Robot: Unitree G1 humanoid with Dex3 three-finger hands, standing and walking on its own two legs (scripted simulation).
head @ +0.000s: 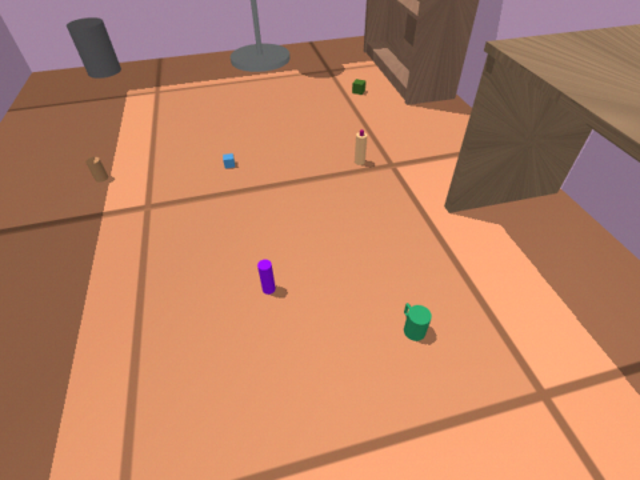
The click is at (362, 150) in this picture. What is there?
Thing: necked bottle
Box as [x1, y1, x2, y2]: [355, 130, 366, 164]
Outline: 363,130 360,130 356,134 355,163 362,164 364,162 366,134 363,132
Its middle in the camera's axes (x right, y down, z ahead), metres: +0.22 -0.48 +2.07
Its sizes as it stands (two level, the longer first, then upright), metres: 0.058 0.058 0.200
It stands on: the floor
